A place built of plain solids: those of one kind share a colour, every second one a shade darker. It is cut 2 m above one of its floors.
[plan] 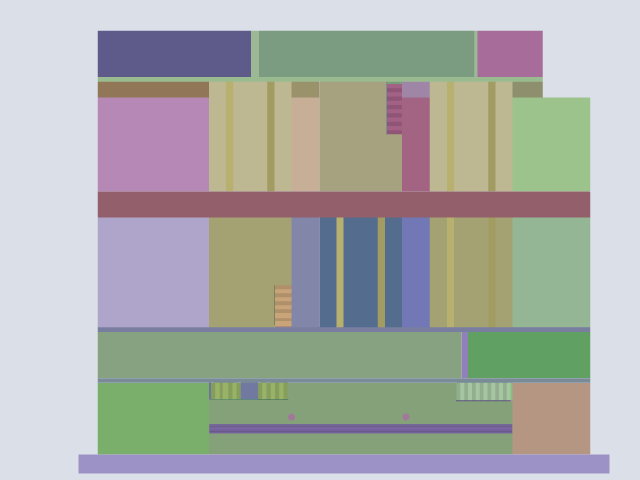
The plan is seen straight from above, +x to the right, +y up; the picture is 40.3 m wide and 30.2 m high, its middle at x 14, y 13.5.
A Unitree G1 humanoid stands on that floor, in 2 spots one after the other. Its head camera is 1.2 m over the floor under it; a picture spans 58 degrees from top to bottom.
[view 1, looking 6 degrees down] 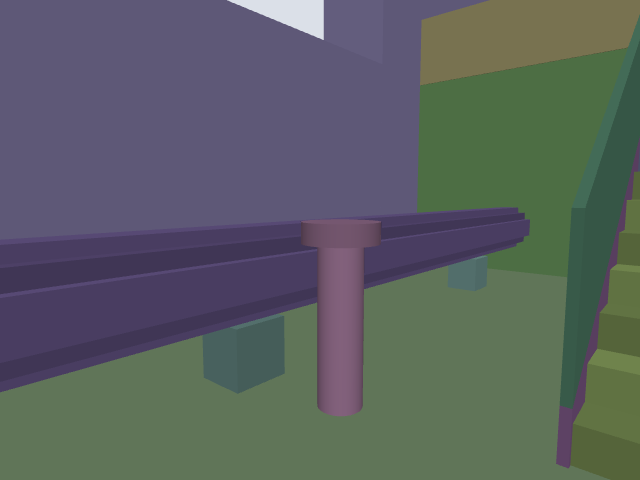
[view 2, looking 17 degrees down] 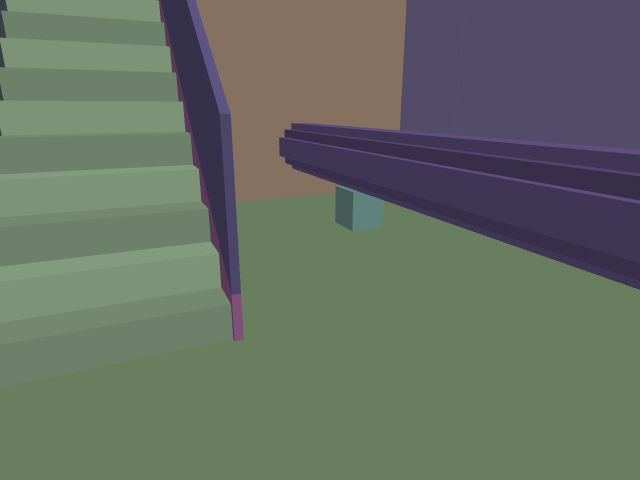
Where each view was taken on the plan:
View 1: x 14.08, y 3.83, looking -139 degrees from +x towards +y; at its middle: valve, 2.20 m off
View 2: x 20.48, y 3.83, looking -24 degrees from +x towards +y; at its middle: floor_aisle_concrete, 4.10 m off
